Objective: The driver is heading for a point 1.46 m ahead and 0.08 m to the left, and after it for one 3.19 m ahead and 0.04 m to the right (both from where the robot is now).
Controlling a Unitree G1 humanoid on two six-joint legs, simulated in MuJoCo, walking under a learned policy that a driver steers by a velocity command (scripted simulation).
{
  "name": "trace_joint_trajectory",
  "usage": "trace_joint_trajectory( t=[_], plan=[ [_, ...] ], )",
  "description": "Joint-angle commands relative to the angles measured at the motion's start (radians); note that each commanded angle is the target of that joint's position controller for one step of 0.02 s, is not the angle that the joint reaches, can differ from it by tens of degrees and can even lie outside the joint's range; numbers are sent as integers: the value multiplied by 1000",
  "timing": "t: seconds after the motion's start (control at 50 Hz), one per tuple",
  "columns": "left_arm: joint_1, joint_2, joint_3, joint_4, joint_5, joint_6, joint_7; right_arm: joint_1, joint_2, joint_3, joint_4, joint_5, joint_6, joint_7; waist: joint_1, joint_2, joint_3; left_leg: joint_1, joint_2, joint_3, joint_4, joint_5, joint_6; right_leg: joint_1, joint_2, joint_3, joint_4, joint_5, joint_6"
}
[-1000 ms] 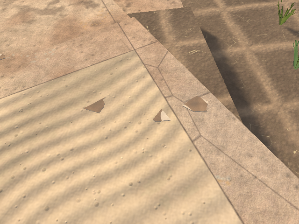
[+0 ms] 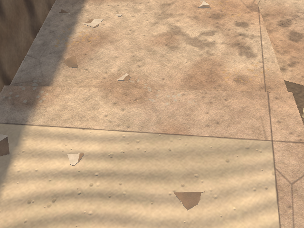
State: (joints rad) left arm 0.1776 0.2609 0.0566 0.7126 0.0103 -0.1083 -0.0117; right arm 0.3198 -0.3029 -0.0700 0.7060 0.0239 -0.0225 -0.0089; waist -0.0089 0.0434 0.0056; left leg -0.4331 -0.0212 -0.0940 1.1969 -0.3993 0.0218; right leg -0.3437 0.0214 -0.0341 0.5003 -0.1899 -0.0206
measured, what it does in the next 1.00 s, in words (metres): walks ahead, turning left: left foot, then right foot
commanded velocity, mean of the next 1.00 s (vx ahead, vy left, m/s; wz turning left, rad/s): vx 0.50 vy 0.00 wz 0.30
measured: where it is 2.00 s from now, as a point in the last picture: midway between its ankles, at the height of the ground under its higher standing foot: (114, 128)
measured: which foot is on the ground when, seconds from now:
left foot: up 0.00-0.38, down 0.40-0.92, up 0.94-1.00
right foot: down 0.00-0.40, up 0.42-0.90, down 0.92-1.00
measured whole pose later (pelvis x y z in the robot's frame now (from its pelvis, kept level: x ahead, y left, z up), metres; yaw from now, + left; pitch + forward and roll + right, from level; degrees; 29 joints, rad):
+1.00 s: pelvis +0.55 +0.10 -0.01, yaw +17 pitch +2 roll +0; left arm 0.10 0.28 0.04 0.76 -0.01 -0.10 -0.05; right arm 0.37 -0.30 -0.06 0.82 0.02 -0.05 0.00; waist -0.03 0.01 0.03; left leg -0.20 -0.03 -0.07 1.00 -0.51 0.03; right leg -0.47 0.01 -0.04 0.57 -0.15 -0.05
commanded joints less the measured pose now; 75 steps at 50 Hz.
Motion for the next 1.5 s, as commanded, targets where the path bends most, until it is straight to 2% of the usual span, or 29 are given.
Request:
trace_joint_trajectory(
  t=[0.02,0.16,0.3,0.34,0.38,0.4,0.42,0.44,0.46,0.52,0.62,0.74,0.84,0.88,0.92,0.94,0.96,0.98,1.0,1.02,1.04,1.12,1.26,1.36,1.42,1.44,1.46,1.48,1.5],
  plan=[
    [52,102,28,-25,2,-6,9,-41,-86,-31,-104,6,-8,8,33,-163,-10,-265,120,-30,9,91,-11,240,-274,293,-287,-5,-138],
    [66,162,48,31,-3,-3,16,-147,-36,-14,-141,0,0,24,45,-112,18,-318,137,12,-252,311,-38,281,-276,47,-338,234,-156],
    [140,216,60,87,-30,30,19,-323,-17,-2,-201,2,-13,66,96,-104,79,-235,92,127,-536,338,22,389,-303,-94,-296,379,-116],
    [142,245,67,96,-42,39,20,-286,-44,-17,-206,-5,-11,67,50,-133,40,-123,32,168,-567,231,66,424,-313,-120,-191,697,-106],
    [127,247,62,103,-47,48,25,-45,-116,-61,-143,-7,-7,55,-98,-122,-96,231,-45,196,-666,291,128,354,-276,-169,109,866,-72],
    [135,201,41,90,-25,42,27,119,-181,-87,-100,-7,2,36,-168,-48,-192,546,53,39,-651,336,171,118,-239,-172,383,575,-35],
    [245,62,-6,45,4,21,12,94,-291,-93,-99,-7,-6,28,-35,220,-292,832,334,-518,-733,201,344,-293,-49,-107,750,-353,26],
    [167,152,9,57,-31,-7,0,132,-208,-69,-117,-8,-18,33,-115,110,-413,846,394,-696,-857,111,374,-370,-39,102,870,-407,21],
    [63,192,22,21,-67,-17,-5,90,-168,-54,-99,-16,-30,39,-121,76,-254,742,357,-526,-873,180,324,-449,-78,101,878,-326,10],
    [53,174,22,35,-26,-10,6,-72,-81,-23,-103,-26,-44,38,-6,13,-80,376,246,-241,-924,435,251,-316,-175,97,696,-139,8],
    [32,113,10,33,-10,33,10,-65,-106,-28,-61,-23,-70,26,23,-4,-16,256,221,-107,-1033,516,260,-313,-182,83,508,18,61],
    [-160,74,-9,-10,-19,17,-13,19,-131,-30,1,-14,-60,9,-54,10,42,283,180,-3,-1049,411,196,-271,-122,45,139,330,57],
    [-229,101,-4,-48,-22,6,-39,74,-148,-38,56,-5,-42,4,-61,24,64,459,261,-42,-966,468,176,-310,-96,57,21,218,1],
    [-172,124,5,-37,-21,3,-43,62,-159,-42,65,-4,-32,-1,-24,47,30,500,265,-41,-894,635,152,-221,-66,33,2,137,-30],
    [66,194,42,30,-14,2,-30,41,-138,-29,60,-12,-22,-7,97,31,-134,422,181,29,-598,837,102,144,-41,4,-2,171,-89],
    [223,277,60,51,-3,5,-23,97,-76,-4,38,-38,-27,-9,122,-115,-301,170,97,73,-259,521,56,487,-251,253,53,217,-179],
    [269,295,65,78,-11,9,-30,208,10,19,42,-20,-48,1,75,-364,-408,-176,-67,24,26,-169,2,741,-411,724,-111,-62,-314],
    [254,204,40,70,-30,9,-29,110,-100,-2,43,2,-63,7,123,-241,-330,-294,-11,-63,118,-179,13,703,-385,736,-186,-241,-273],
    [175,175,30,59,-27,12,-24,3,-131,-11,8,17,-71,10,115,-181,-183,-349,41,-24,109,-82,22,566,-359,595,-207,-222,-231],
    [109,159,23,47,-16,14,-22,-50,-123,-8,-3,6,-73,6,89,-99,-101,-319,87,5,64,3,22,420,-325,495,-229,-121,-216],
    [67,138,16,41,-5,13,-22,-61,-114,-12,-5,-8,-70,4,57,-93,-52,-275,118,7,3,58,18,308,-295,425,-255,-25,-214],
    [46,133,14,57,-7,-3,-19,-13,-59,-6,12,-14,-39,1,-3,-126,-26,-184,156,23,-120,133,-13,165,-249,272,-343,143,-230],
    [129,181,26,104,-22,14,4,-238,-16,15,-37,-16,-54,15,67,-97,32,-184,128,75,-531,473,-41,196,-195,104,-375,219,-184],
    [205,195,33,150,-35,41,8,-352,-34,13,-82,-8,-68,39,92,-103,66,-185,96,67,-665,422,-13,323,-259,148,-302,229,-172],
    [168,217,42,149,-39,57,17,-238,-81,-8,-56,-11,-80,43,5,-126,10,0,55,87,-730,338,22,343,-260,174,-167,395,-140],
    [162,192,32,145,-34,59,17,-99,-125,-32,-14,-16,-82,35,-61,-107,-84,212,46,99,-739,348,48,293,-205,139,-7,468,-112],
    [160,128,8,118,-12,56,17,78,-196,-54,13,-34,-81,23,-129,-18,-245,513,210,-59,-692,366,108,113,-135,91,286,263,-69],
    [298,15,-24,102,-19,37,12,125,-268,-69,33,-37,-69,23,-67,257,-375,830,443,-491,-782,174,253,-268,25,49,627,-323,-4],
    [255,119,0,121,-43,25,10,130,-167,-44,26,-30,-67,23,-108,181,-357,790,431,-579,-867,18,242,-368,-13,167,758,-394,-4]
  ],
)
Next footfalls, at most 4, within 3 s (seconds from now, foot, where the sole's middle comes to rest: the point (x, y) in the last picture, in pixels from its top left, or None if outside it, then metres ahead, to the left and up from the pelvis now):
0.40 left None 0.34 0.18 -0.77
0.92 right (153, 182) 0.70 0.04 -0.77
1.46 left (91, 147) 0.91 0.36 -0.77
1.98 right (136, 102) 1.22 0.14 -0.77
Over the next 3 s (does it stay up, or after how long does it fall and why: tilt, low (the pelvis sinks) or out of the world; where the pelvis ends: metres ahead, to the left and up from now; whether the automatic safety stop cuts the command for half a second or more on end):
stays up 1.41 0.20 -0.03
